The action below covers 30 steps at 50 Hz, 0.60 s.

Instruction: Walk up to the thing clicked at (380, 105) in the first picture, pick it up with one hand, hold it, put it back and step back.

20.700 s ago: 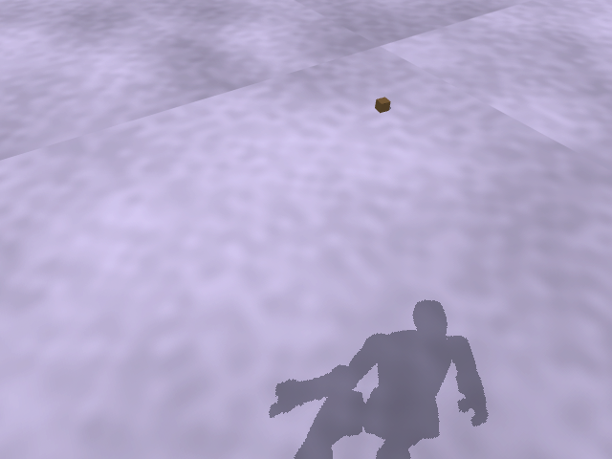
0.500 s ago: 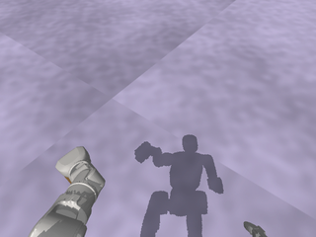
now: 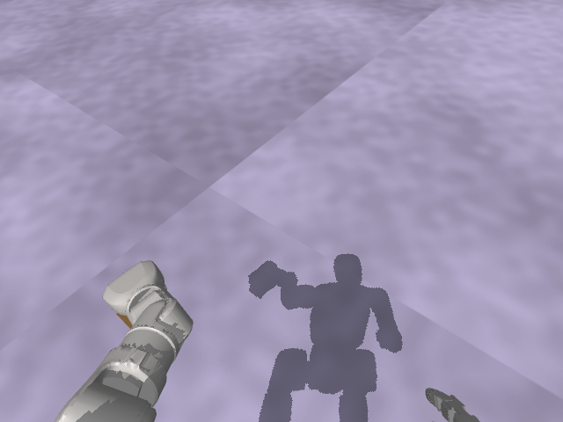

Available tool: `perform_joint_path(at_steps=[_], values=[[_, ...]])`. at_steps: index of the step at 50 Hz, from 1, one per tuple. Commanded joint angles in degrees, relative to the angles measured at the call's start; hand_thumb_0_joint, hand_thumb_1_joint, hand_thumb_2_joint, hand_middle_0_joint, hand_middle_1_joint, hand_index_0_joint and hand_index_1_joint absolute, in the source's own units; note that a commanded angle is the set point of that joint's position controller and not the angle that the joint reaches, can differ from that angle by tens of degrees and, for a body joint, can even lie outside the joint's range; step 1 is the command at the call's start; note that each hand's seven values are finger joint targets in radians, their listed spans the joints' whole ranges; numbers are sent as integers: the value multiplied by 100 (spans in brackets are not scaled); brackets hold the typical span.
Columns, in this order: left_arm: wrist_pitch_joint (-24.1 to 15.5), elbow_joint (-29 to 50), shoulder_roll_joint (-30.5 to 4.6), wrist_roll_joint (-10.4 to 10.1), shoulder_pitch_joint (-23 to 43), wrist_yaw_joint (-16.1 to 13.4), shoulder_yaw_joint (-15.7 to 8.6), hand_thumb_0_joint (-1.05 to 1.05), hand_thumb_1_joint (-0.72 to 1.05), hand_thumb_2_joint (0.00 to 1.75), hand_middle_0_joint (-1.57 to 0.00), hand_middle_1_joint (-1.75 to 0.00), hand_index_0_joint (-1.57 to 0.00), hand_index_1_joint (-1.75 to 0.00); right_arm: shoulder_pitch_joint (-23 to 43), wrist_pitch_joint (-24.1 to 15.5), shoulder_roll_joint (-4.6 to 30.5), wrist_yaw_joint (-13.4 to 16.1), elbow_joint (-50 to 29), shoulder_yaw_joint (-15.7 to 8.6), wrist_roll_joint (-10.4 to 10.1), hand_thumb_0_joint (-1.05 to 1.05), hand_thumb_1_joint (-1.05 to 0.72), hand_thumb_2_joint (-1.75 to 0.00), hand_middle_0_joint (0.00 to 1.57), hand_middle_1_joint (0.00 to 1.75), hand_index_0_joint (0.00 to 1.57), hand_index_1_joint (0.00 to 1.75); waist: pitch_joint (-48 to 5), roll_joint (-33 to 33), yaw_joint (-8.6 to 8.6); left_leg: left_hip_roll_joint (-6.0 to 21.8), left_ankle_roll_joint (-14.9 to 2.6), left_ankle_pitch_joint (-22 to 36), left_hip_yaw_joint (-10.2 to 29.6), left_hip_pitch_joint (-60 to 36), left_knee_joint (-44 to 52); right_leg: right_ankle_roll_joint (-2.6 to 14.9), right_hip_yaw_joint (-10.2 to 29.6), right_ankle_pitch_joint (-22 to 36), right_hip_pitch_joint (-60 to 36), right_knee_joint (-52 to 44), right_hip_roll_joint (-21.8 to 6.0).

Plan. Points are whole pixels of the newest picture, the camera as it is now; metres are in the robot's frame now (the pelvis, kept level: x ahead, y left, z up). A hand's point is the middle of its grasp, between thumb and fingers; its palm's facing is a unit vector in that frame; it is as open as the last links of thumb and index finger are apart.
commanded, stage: hold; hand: left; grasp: from above
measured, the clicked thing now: (150, 317) +0.31 +0.26 -0.08
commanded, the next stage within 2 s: crouch in 1.10 s
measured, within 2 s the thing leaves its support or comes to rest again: neither
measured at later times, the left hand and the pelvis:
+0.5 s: hand (149, 315) +0.29 +0.23 -0.03, palm faces -0.24 -0.34 -0.91, open 8.1 cm; pelvis -0.01 +0.00 +0.00, yaw +0 degrees
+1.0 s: hand (149, 314) +0.29 +0.23 -0.02, palm faces -0.25 -0.35 -0.90, open 7.6 cm; pelvis +0.00 +0.00 +0.00, yaw +0 degrees
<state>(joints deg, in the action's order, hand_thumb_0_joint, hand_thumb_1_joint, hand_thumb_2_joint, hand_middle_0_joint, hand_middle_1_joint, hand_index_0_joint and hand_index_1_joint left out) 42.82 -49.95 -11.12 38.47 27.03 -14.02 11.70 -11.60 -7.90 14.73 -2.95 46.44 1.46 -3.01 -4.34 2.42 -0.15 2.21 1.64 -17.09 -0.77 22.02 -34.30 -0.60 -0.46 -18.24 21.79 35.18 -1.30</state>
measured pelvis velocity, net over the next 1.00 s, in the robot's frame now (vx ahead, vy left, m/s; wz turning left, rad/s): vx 0.00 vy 0.00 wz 0.00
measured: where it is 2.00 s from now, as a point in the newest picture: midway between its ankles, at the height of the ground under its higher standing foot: outside the picture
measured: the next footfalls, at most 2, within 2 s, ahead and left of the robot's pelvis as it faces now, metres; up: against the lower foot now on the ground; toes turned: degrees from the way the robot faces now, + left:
none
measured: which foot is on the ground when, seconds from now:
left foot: down 0.00-1.00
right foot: down 0.00-1.00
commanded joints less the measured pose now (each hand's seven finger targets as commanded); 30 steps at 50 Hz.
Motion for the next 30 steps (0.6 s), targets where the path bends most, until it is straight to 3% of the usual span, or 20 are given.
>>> perform_joint_path(at_steps=[1,10,14,15,18,20,23,27,28,30], values=[[65,1061,-974,235,2101,-190,-151,0,34,56,-86,-52,-83,-55,439,-292,701,6,-701,-200,-9,0,-91,-90,20,30,20,30,-1375,-219,36,-310,-196,1338,-142,-633,421,56,-89,1454,-714,-520,233],[182,1429,-945,297,2047,-62,-67,0,34,58,-87,-51,-83,-55,592,-309,675,15,-746,-153,-19,0,-91,-91,20,30,20,30,-1452,-334,23,-327,-236,1339,-137,-745,429,15,-57,1527,-818,-599,209],[269,1526,-968,279,1930,18,-48,0,36,57,-88,-52,-85,-55,707,-325,663,31,-785,-130,-34,0,-91,-91,20,30,20,30,-1292,-242,87,-325,-225,1100,-139,-711,508,38,-70,1209,-746,-673,209],[293,1479,-935,279,1915,51,-29,0,36,55,-88,-50,-85,-53,734,-331,665,36,-789,-127,-40,0,-91,-91,20,30,20,30,-1293,-393,35,-324,-245,1098,-131,-718,505,18,-57,1225,-730,-683,208],[361,1604,-1078,288,1860,76,-89,0,34,52,-86,-48,-83,-51,773,-329,670,56,-832,-112,-43,0,-91,-91,20,30,20,30,-1294,-327,93,-335,-249,1158,-148,-759,498,11,-54,1272,-768,-699,194],[413,1773,-927,289,1820,115,33,0,37,51,-87,-50,-85,-53,824,-339,642,54,-876,-86,-52,0,-92,-91,20,30,20,30,-1321,-372,64,-343,-259,1140,-146,-787,526,11,-55,1277,-784,-692,195],[454,1777,-1009,326,1777,148,-9,0,38,50,-88,-49,-85,-51,869,-357,634,82,-859,-92,-51,0,-91,-91,20,30,20,30,-1227,-205,146,-318,-221,1044,-129,-732,587,53,-75,1060,-739,-697,222],[537,2219,-901,286,1783,218,84,0,40,46,-90,-46,-87,-48,960,-386,610,93,-940,-66,-59,0,-91,-91,20,30,20,30,-1327,-266,142,-334,-238,1123,-121,-839,574,33,-67,1160,-812,-734,207],[570,2165,-1050,299,1840,212,-6,0,40,46,-89,-46,-87,-48,942,-390,639,98,-918,-83,-66,0,-91,-91,20,30,20,30,-1405,-215,129,-328,-238,1177,-135,-898,549,27,-53,1219,-814,-701,203],[599,2079,-948,332,1660,248,75,0,39,49,-89,-47,-86,-50,964,-405,599,118,-949,-61,-70,0,-91,-91,20,30,20,30,-1268,-257,146,-322,-224,1233,-117,-822,538,34,-75,1232,-790,-690,219]])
